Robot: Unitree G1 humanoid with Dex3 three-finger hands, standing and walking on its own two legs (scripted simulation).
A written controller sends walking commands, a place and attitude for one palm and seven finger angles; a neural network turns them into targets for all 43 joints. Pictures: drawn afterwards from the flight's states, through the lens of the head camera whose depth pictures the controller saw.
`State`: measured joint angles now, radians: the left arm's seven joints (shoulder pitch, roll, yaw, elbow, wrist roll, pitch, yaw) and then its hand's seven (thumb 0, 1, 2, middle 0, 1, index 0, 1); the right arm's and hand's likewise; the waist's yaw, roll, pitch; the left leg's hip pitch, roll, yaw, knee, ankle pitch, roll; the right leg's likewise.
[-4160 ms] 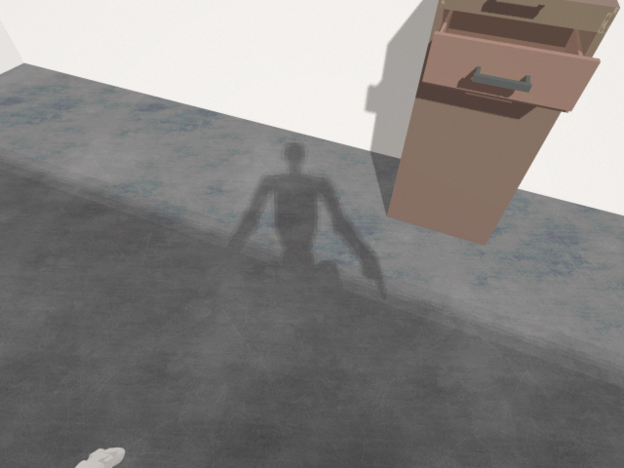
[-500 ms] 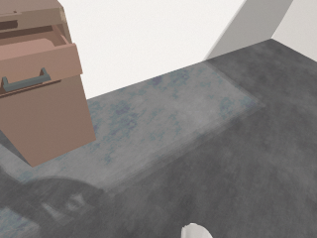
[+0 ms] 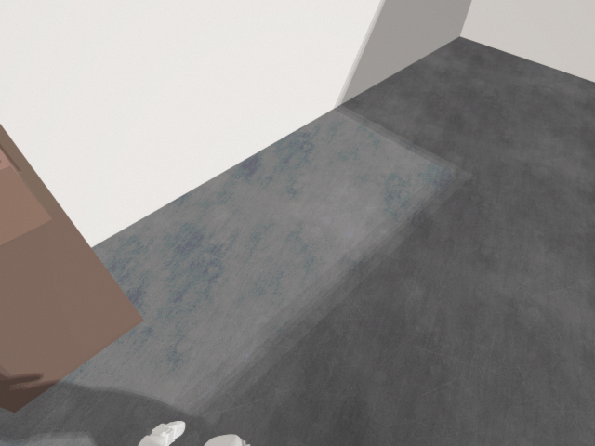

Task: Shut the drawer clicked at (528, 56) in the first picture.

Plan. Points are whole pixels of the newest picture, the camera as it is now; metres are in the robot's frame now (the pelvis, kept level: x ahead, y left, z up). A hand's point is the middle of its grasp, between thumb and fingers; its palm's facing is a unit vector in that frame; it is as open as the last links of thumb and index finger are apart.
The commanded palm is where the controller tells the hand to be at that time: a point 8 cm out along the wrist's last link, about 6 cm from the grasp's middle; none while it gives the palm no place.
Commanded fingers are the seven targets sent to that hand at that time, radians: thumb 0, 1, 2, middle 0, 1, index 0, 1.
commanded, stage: turn to face it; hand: left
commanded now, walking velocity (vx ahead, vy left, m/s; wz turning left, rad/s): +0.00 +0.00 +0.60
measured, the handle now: out of the picture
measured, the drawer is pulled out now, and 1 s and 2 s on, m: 0.18 0.18 0.18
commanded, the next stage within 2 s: take the last steps up to it in 1.12 s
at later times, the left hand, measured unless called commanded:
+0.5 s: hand out of the picture +0.06 +0.26 -0.15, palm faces +0.30 -0.91 -0.28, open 7.4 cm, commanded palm none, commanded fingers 0.00 0.90 0.90 -0.20 -0.30 -0.20 -0.30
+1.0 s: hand out of the picture -0.05 +0.16 -0.15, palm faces +0.57 -0.78 -0.25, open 7.4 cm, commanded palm none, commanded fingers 0.00 0.90 0.90 -0.20 -0.30 -0.20 -0.30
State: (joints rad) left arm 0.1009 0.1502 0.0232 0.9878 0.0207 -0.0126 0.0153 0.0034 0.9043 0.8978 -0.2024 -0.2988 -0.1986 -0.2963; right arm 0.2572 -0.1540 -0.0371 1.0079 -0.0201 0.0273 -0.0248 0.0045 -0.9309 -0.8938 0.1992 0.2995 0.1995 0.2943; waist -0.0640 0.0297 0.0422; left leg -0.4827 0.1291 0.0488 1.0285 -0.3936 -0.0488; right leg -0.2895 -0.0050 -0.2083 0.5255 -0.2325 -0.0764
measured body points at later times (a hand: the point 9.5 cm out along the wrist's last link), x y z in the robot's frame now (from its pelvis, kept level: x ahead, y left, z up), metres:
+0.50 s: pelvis +0.03 +0.02 +0.01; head +0.07 +0.04 +0.46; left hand +0.05 +0.31 -0.13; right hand +0.14 -0.20 -0.14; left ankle +0.04 +0.13 -0.73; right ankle +0.07 -0.14 -0.68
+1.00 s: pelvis +0.02 -0.03 +0.01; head +0.06 -0.02 +0.46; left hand -0.08 +0.20 -0.13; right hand +0.25 -0.20 -0.14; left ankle -0.07 +0.08 -0.69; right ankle +0.09 -0.13 -0.73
